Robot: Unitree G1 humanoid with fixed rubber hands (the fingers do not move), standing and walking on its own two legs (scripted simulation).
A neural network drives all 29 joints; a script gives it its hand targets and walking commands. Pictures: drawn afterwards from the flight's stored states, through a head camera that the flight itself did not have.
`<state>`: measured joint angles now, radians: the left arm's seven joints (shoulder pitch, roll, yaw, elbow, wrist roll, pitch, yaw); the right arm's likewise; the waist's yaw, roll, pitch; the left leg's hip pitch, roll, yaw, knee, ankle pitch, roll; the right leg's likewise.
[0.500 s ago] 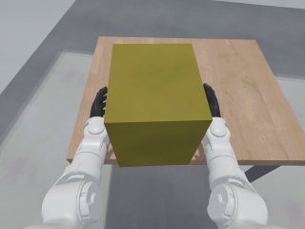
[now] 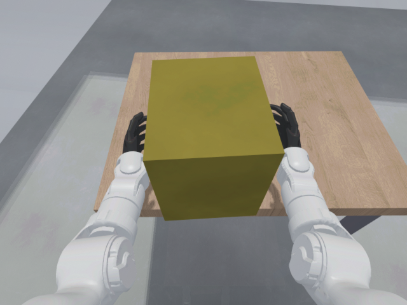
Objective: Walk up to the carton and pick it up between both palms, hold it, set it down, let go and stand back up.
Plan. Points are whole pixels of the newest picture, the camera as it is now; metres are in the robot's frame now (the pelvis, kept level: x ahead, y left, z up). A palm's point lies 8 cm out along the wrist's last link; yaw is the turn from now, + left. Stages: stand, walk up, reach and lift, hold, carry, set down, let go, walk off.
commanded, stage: set down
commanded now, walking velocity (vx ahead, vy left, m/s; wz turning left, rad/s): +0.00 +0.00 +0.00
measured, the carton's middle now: (207, 142) +0.45 -0.03 +0.03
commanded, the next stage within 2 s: none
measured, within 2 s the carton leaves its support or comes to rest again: neither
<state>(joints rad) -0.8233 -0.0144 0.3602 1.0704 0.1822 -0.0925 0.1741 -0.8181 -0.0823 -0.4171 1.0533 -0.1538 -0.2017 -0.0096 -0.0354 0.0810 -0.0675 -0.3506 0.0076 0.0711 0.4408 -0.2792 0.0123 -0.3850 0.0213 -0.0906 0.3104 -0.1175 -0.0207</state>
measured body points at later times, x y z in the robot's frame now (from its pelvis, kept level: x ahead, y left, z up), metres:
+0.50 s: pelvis -0.03 -0.01 +0.00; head +0.00 -0.01 +0.45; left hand +0.40 +0.13 +0.07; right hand +0.37 -0.22 +0.06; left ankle -0.05 +0.08 -0.74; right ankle +0.01 -0.11 -0.74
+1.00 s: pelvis -0.06 -0.02 -0.01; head -0.05 -0.01 +0.44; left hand +0.33 +0.14 +0.04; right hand +0.30 -0.24 +0.02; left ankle -0.05 +0.08 -0.74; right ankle +0.01 -0.11 -0.74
